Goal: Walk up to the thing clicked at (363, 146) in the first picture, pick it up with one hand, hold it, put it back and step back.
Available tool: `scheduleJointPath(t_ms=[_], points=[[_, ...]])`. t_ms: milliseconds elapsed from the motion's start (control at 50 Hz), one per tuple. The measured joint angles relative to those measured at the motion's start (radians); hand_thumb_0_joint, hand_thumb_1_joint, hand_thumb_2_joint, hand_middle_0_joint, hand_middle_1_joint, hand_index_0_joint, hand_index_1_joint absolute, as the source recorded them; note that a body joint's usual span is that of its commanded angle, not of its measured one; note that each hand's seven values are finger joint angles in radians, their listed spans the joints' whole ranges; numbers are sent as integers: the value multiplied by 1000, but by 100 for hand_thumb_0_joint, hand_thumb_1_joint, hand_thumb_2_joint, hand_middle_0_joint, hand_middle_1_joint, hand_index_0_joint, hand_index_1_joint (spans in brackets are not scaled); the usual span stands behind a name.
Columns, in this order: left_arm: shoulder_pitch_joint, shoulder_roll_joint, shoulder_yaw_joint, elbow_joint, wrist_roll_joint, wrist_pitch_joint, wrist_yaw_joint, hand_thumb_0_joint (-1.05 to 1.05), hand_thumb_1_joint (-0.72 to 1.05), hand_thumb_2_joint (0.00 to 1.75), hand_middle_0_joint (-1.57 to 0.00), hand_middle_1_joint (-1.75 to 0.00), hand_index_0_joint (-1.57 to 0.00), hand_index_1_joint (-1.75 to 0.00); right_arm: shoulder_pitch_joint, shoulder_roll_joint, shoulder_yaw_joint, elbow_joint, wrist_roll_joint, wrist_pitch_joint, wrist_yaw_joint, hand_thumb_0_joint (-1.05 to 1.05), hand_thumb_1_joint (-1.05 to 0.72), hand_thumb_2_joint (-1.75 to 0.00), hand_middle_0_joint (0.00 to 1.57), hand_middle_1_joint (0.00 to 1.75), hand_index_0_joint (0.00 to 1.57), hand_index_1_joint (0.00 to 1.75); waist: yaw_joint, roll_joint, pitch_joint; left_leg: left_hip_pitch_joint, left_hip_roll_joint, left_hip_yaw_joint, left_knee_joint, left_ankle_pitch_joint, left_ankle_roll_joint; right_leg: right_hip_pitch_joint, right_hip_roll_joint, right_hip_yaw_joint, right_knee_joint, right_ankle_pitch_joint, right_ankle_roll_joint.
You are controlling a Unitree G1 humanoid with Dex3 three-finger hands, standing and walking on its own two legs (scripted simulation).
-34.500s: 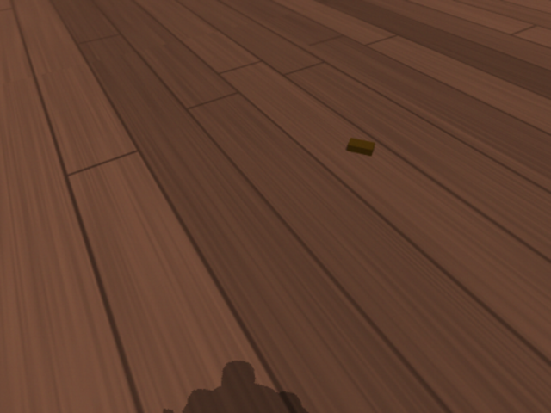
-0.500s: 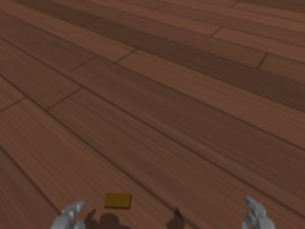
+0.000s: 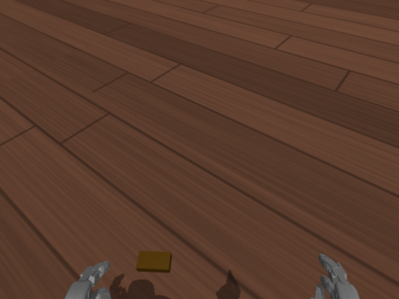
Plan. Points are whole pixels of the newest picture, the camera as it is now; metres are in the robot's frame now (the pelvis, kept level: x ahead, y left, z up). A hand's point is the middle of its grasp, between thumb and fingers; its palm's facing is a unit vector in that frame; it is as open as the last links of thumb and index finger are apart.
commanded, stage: home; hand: left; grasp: from above
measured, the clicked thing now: (154, 261) +0.46 +0.24 -0.69
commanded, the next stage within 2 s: stand in 0.04 s
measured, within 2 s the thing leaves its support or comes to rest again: neither
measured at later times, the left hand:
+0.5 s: hand out of the picture +0.09 +0.24 -0.11, palm faces +0.04 -0.94 -0.34, open 7.4 cm
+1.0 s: hand out of the picture +0.02 +0.25 -0.10, palm faces +0.05 -0.94 -0.34, open 7.4 cm
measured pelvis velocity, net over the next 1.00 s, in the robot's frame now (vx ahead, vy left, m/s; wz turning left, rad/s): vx -0.01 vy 0.01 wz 0.01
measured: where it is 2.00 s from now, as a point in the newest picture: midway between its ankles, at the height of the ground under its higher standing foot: outside the picture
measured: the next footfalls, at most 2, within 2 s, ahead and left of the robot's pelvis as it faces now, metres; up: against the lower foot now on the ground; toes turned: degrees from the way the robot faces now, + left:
none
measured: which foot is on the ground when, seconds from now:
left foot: down 0.00-1.00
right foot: down 0.00-1.00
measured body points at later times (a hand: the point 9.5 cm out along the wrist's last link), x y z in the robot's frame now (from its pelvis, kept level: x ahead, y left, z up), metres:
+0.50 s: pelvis -0.01 +0.01 +0.04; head +0.01 +0.01 +0.49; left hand +0.08 +0.29 -0.08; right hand +0.09 -0.27 -0.09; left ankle +0.01 +0.13 -0.68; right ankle -0.01 -0.13 -0.68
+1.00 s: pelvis -0.01 +0.01 +0.06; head -0.01 +0.00 +0.51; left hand +0.02 +0.29 -0.07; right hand +0.06 -0.27 -0.08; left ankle +0.01 +0.13 -0.68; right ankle -0.01 -0.13 -0.68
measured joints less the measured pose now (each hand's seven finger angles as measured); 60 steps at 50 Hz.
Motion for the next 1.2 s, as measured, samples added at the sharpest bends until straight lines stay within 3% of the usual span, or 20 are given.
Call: scheduleJointPath(t_ms=[140, 200, 240, 300, 400, 540, 740, 1200], points=[[1, 0, -2, -2, -1, 3, 0, 1, 90, 90, -20, -30, -20, -30, 4, -2, 0, -3, 1, 2, 0, 1, -90, -90, 20, 30, 21, 30, -1, 2, -2, -5, 0, -1, 2, 2, 1, -4, 0, -1, 0, 2, 1], [-132, 22, -32, 241, 69, -184, 11, 1, 90, 90, -20, -30, -21, -30, -55, -17, -16, 102, -79, 62, 53, 1, -90, -90, 20, 30, 21, 30, 34, -30, 93, 89, -15, 20, -46, 25, 8, 73, -16, 18, -17, 11, -2], [-213, 34, -31, 414, 96, -267, 11, 1, 90, 90, -20, -30, -21, -30, -90, -37, -11, 176, -100, 121, 100, 1, -90, -90, 20, 30, 21, 30, 50, -48, 130, 139, -25, 31, -91, 49, 10, 112, -27, 28, -43, 25, -2], [-271, 52, -18, 585, 105, -333, 9, 1, 90, 90, -20, -30, -21, -31, -107, -52, -28, 240, -83, 162, 145, 1, -90, -90, 21, 30, 21, 30, 60, -64, 172, 203, -36, 43, -154, 78, 14, 165, -38, 38, -86, 46, 3], [-283, 65, 8, 784, 104, -385, 13, 1, 90, 90, -20, -30, -21, -31, -96, -68, -64, 309, -67, 191, 168, 1, -90, -90, 21, 30, 21, 30, 61, -61, 193, 278, -38, 47, -230, 109, 19, 240, -40, 40, -164, 80, 10], [-268, 60, 16, 985, 98, -423, 14, 1, 90, 90, -20, -30, -21, -31, -80, -71, -76, 397, -62, 210, 165, 1, -90, -90, 20, 30, 21, 30, 59, -50, 199, 377, -38, 46, -331, 147, 25, 347, -40, 36, -283, 127, 18], [-290, 45, 6, 1157, 87, -438, 15, 0, 90, 90, -20, -30, -21, -31, -106, -56, -61, 492, -45, 221, 155, 0, -90, -90, 20, 30, 21, 30, 63, -40, 216, 500, -44, 46, -497, 232, 27, 472, -45, 32, -451, 213, 24], [-340, 70, 5, 1288, 85, -456, 5, 0, 90, 90, -20, -30, -21, -31, -131, -88, -58, 588, -35, 234, 166, 0, -90, -90, 20, 30, 21, 30, 50, -30, 225, 565, -25, 32, -634, 307, 7, 538, -25, 17, -584, 283, 7]])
